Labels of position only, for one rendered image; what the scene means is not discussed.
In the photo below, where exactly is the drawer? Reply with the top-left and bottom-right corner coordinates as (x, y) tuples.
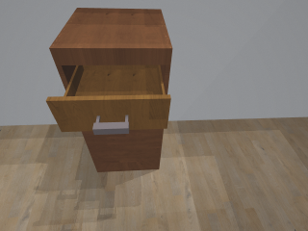
(46, 64), (171, 132)

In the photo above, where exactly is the cabinet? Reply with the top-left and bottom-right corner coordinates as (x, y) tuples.
(49, 8), (173, 172)

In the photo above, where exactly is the handle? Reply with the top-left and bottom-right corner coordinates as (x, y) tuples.
(92, 115), (130, 135)

